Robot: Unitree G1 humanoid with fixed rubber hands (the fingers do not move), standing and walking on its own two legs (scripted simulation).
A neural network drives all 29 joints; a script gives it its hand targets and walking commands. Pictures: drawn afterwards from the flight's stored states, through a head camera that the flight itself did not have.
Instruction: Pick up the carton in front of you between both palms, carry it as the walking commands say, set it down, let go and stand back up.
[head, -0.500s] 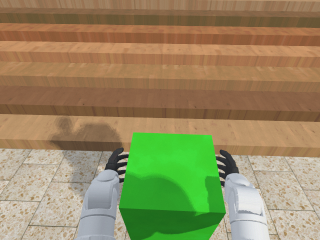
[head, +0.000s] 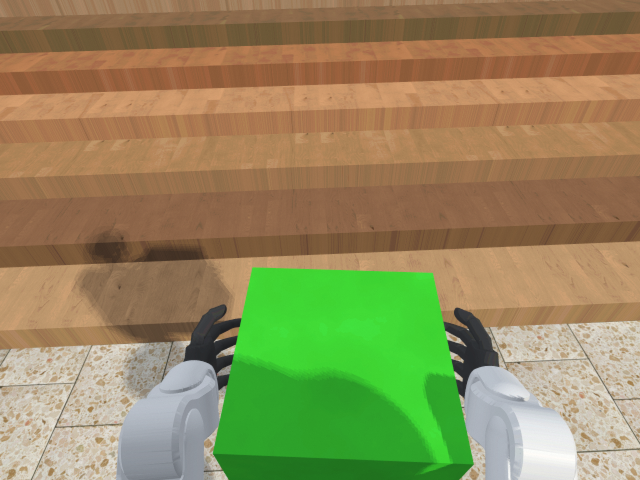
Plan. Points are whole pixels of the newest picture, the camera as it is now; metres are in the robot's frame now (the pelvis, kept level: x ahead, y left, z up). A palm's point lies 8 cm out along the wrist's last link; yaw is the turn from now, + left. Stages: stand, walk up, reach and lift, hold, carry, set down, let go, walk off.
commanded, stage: carry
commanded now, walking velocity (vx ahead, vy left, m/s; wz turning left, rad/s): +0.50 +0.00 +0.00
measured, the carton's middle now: (337, 400) +0.25 +0.00 +0.02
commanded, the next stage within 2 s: none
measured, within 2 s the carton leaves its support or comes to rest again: neither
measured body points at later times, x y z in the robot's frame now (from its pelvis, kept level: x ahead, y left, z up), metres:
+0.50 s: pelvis +0.30 -0.05 +0.00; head +0.30 -0.06 +0.45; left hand +0.57 +0.12 +0.14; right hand +0.59 -0.19 +0.13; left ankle +0.42 +0.10 -0.69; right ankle +0.19 -0.11 -0.74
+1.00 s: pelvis +0.62 -0.01 +0.00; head +0.70 +0.00 +0.44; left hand +1.01 +0.13 +0.13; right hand +1.01 -0.17 +0.14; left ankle +0.55 +0.05 -0.74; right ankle +0.73 -0.15 -0.68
